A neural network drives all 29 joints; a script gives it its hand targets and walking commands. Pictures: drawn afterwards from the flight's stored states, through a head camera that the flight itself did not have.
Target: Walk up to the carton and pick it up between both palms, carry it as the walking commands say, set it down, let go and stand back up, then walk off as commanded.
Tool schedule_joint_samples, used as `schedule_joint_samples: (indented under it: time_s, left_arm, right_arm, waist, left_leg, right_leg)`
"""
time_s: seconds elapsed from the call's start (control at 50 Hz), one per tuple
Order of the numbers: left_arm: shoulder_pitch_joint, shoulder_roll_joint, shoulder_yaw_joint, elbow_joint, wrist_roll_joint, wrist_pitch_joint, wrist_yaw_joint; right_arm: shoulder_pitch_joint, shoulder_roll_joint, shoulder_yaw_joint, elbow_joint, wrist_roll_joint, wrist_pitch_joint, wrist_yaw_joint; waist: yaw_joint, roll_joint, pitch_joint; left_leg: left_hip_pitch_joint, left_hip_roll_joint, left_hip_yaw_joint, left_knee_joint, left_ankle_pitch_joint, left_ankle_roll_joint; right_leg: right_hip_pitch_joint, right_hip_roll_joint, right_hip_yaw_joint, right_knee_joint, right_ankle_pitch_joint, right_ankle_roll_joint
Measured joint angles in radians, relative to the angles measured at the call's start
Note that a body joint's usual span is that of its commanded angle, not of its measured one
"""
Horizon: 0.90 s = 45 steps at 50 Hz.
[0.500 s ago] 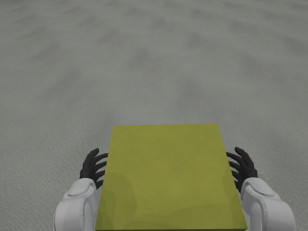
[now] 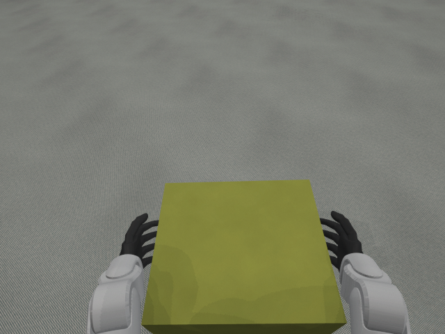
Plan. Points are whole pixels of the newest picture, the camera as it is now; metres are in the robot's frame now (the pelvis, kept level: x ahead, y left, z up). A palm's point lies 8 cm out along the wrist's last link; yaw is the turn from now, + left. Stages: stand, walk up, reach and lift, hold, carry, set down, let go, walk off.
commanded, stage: carry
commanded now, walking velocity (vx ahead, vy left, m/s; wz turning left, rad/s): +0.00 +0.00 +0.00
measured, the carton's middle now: (238, 269) +0.28 +0.00 -0.04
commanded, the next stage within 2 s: hold in 0.48 s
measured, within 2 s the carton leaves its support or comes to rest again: neither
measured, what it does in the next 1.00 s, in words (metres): shifts its weight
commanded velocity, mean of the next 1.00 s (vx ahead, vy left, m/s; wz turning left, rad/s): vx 0.00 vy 0.00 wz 0.00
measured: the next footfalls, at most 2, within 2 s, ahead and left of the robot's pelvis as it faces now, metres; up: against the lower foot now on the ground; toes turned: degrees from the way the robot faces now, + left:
none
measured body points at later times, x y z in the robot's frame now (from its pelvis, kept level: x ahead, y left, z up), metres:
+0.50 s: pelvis +0.00 -0.01 +0.00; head +0.00 -0.01 +0.45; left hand +0.28 +0.17 +0.03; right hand +0.28 -0.19 +0.03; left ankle +0.02 +0.14 -0.74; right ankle -0.01 -0.08 -0.74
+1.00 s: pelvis -0.02 +0.08 +0.01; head -0.05 +0.09 +0.46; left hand +0.30 +0.21 +0.05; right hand +0.27 -0.15 +0.06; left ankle +0.03 +0.17 -0.74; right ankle -0.01 -0.07 -0.73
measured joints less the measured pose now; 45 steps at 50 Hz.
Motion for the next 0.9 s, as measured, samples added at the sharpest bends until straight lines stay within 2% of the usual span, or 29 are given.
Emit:
schedule_joint_samples:
  time_s: [0.48, 0.5, 0.54, 0.58, 0.66, 0.72, 0.8, 0.9]
  left_arm:
    - [-0.016, 0.009, 0.007, 0.071, 0.001, -0.071, -0.001]
    - [-0.027, 0.012, 0.007, 0.1, 0.009, -0.086, -0.004]
    - [-0.026, 0.038, 0.004, 0.15, 0.013, -0.122, -0.01]
    - [0.002, 0.072, -0.004, 0.158, 0.001, -0.149, -0.014]
    - [0.016, 0.087, 0.019, 0.149, -0.012, -0.162, -0.02]
    - [-0.022, 0.074, 0.051, 0.167, -0.009, -0.158, -0.025]
    - [-0.08, 0.047, 0.09, 0.205, 0.021, -0.14, -0.029]
    - [-0.143, -0.011, 0.135, 0.263, 0.064, -0.12, -0.017]
  right_arm:
    - [-0.019, -0.002, 0.0, 0.065, -0.011, -0.064, -0.002]
    - [-0.025, 0.0, -0.004, 0.088, -0.014, -0.077, -0.004]
    - [-0.029, 0.0, 0.01, 0.139, -0.01, -0.11, -0.018]
    - [-0.015, 0.007, 0.041, 0.161, -0.002, -0.137, -0.039]
    - [-0.02, 0.012, 0.077, 0.195, -0.003, -0.171, -0.058]
    - [-0.062, 0.011, 0.071, 0.225, -0.016, -0.178, -0.056]
    - [-0.12, 0.015, 0.033, 0.283, -0.05, -0.178, -0.033]
    - [-0.199, -0.007, -0.027, 0.383, -0.088, -0.173, 0.021]
  waist:
    - [0.0, -0.001, 0.015]
    - [0.011, -0.005, 0.038]
    - [0.039, -0.012, 0.087]
    - [0.06, -0.02, 0.11]
    - [0.118, -0.012, 0.106]
    - [0.126, 0.014, 0.09]
    - [0.118, 0.021, 0.086]
    - [0.132, -0.002, 0.096]
  left_leg:
    - [0.006, 0.017, 0.0, 0.015, -0.014, -0.014]
    - [0.035, 0.016, 0.005, 0.002, -0.012, -0.009]
    - [0.106, -0.005, -0.032, -0.051, 0.006, 0.012]
    - [0.146, -0.027, -0.078, -0.09, 0.048, 0.029]
    - [0.179, -0.042, -0.126, -0.138, 0.075, 0.042]
    - [0.194, -0.04, -0.137, -0.171, 0.054, 0.04]
    - [0.215, -0.05, -0.125, -0.197, 0.066, 0.004]
    - [0.231, -0.072, -0.085, -0.174, 0.061, 0.028]
  right_leg:
    - [0.007, 0.016, 0.001, 0.008, -0.011, -0.012]
    - [0.031, 0.017, 0.008, -0.003, -0.007, -0.011]
    - [0.087, 0.027, 0.039, -0.049, 0.02, -0.013]
    - [0.117, 0.034, 0.078, -0.096, 0.052, -0.005]
    - [0.123, 0.053, 0.169, -0.157, 0.109, 0.004]
    - [0.119, 0.062, 0.196, -0.175, 0.131, 0.016]
    - [0.13, 0.05, 0.216, -0.19, 0.151, 0.039]
    - [0.142, 0.032, 0.256, -0.179, 0.158, 0.053]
